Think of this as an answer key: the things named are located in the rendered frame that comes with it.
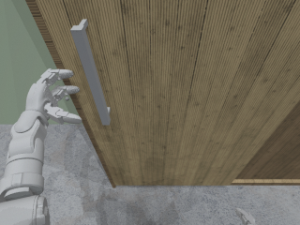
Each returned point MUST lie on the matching handle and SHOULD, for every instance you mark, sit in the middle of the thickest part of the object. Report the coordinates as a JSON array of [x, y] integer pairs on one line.
[[81, 41]]

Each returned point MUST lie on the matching robot left hand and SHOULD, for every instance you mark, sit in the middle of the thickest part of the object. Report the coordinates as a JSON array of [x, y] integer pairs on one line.
[[39, 96]]

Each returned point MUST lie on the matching robot right hand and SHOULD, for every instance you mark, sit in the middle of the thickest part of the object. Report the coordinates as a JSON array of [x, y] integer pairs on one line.
[[247, 218]]

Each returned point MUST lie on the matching robot left forearm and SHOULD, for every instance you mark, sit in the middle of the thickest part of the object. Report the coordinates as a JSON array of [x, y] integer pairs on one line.
[[25, 158]]

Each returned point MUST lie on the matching left robot upper arm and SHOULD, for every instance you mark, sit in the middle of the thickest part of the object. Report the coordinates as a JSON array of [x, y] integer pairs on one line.
[[32, 210]]

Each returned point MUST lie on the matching wardrobe door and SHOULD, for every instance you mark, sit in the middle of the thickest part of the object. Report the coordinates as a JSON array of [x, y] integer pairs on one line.
[[195, 87], [279, 157]]

